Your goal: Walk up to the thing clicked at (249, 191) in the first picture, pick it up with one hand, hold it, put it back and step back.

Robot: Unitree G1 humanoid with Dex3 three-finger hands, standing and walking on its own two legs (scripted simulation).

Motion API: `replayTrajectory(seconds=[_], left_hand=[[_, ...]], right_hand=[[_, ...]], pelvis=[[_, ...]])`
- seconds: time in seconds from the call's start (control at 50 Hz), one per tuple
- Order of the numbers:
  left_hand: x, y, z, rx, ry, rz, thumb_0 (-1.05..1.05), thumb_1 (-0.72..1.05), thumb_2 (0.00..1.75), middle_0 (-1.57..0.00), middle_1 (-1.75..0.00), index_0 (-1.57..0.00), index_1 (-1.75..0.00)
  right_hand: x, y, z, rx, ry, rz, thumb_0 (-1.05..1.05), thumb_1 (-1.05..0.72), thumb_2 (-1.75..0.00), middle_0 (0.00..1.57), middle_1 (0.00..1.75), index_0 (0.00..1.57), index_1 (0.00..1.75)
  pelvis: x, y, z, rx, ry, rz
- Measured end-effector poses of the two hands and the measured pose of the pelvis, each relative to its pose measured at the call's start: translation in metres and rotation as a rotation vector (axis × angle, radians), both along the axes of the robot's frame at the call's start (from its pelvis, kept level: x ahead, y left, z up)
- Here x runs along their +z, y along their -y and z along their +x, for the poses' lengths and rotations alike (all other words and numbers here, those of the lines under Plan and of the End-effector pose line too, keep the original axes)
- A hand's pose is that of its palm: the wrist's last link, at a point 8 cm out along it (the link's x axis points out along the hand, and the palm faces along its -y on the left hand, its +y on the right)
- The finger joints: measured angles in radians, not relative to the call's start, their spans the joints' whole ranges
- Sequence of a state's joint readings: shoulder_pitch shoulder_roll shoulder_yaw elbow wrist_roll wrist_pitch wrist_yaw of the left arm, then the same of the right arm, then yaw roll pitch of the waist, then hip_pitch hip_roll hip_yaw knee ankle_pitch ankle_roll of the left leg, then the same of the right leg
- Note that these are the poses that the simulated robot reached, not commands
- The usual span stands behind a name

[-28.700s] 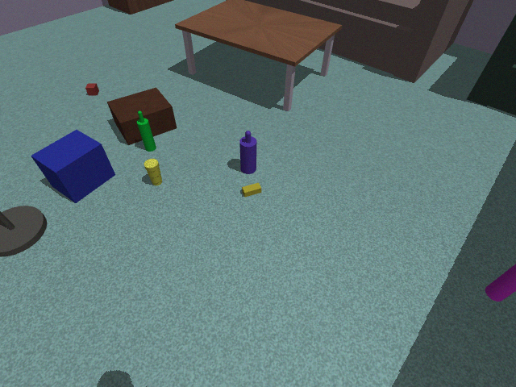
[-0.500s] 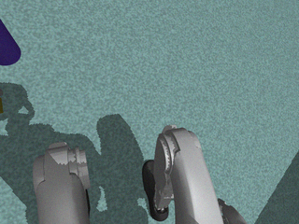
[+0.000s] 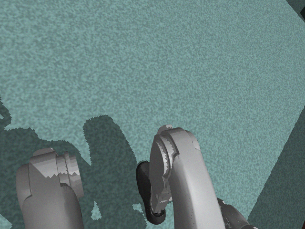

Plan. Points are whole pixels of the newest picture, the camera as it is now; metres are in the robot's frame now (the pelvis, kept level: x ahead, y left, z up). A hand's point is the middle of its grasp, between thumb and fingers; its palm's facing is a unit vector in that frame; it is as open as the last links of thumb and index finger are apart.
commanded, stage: rest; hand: left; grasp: from above
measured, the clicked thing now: out of the picture +0.40 +0.38 -0.26
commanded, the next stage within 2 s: open in 0.54 s
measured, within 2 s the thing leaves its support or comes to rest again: rests again in 0.14 s
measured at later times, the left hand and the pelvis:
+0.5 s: hand out of the picture +0.40 +0.36 -0.24, palm faces -0.46 -0.16 -0.88, open 7.1 cm; pelvis +0.00 +0.00 +0.00, yaw -1 degrees
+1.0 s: hand out of the picture +0.39 +0.36 -0.24, palm faces -0.47 -0.15 -0.87, open 9.7 cm; pelvis +0.00 +0.00 +0.00, yaw -2 degrees
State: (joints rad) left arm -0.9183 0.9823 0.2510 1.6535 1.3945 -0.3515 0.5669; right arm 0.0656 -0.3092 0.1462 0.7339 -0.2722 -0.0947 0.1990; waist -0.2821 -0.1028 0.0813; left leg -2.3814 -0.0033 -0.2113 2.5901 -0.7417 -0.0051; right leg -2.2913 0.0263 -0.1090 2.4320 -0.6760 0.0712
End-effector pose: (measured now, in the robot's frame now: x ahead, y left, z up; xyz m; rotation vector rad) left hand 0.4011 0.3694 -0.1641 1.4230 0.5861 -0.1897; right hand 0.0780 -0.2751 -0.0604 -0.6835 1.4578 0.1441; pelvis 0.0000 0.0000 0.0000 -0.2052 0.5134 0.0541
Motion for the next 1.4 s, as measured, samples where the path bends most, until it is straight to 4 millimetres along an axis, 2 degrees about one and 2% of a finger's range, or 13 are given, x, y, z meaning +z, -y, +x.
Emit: replayTrajectory(seconds=[0.4, 0.74, 0.84, 1.02, 1.26, 1.4], left_hand=[[-0.013, 0.004, 0.001, -0.006, 0.007, 0.001, -0.01, 0.44, 0.09, -0.99, -0.15, -1.01, -0.13], [-0.015, 0.005, 0.002, -0.004, -0.01, 0.008, -0.01, 0.41, 0.15, -0.96, -0.2, -0.98, -0.19], [-0.016, 0.005, 0.001, -0.009, -0.01, 0.009, -0.01, 0.37, 0.24, -0.89, -0.3, -0.87, -0.27], [-0.017, 0.005, -0.004, -0.011, -0.008, 0.003, 0.0, 0.11, 0.46, -0.71, -0.52, -0.63, -0.47], [-0.021, 0.008, 0.005, -0.019, 0.02, 0.004, 0.0, -0.17, 0.7, -0.41, -0.69, -0.39, -0.69], [-0.021, 0.004, 0.002, 0.005, 0.002, 0.007, 0.0, -0.29, 0.81, -0.28, -0.8, -0.28, -0.8]], right_hand=[[0.002, -0.012, 0.0, 0.064, 0.006, 0.036, 0.0, -0.9, -0.89, 0.2, 0.3, 0.2, 0.3], [0.003, -0.016, -0.003, 0.105, -0.001, 0.071, 0.0, -0.9, -0.9, 0.2, 0.3, 0.2, 0.3], [0.004, -0.016, -0.004, 0.114, -0.007, 0.075, 0.0, -0.89, -0.89, 0.2, 0.3, 0.2, 0.3], [0.007, -0.015, -0.004, 0.123, 0.0, 0.065, 0.0, -0.89, -0.89, 0.2, 0.3, 0.2, 0.3], [0.013, -0.017, 0.006, 0.141, 0.016, 0.059, 0.0, -0.89, -0.89, 0.2, 0.3, 0.2, 0.3], [0.012, -0.018, 0.01, 0.144, 0.019, 0.074, 0.0, -0.89, -0.89, 0.2, 0.3, 0.2, 0.3]], pelvis=[[-0.003, -0.003, -0.001, -0.008, 0.029, -0.016], [-0.003, -0.002, -0.002, -0.012, 0.041, -0.02], [-0.003, -0.002, -0.003, -0.013, 0.048, -0.019], [-0.002, -0.003, -0.004, -0.015, 0.053, -0.024], [-0.001, -0.006, -0.003, -0.015, 0.045, -0.038], [0.0, -0.005, -0.003, -0.011, 0.041, -0.036]])
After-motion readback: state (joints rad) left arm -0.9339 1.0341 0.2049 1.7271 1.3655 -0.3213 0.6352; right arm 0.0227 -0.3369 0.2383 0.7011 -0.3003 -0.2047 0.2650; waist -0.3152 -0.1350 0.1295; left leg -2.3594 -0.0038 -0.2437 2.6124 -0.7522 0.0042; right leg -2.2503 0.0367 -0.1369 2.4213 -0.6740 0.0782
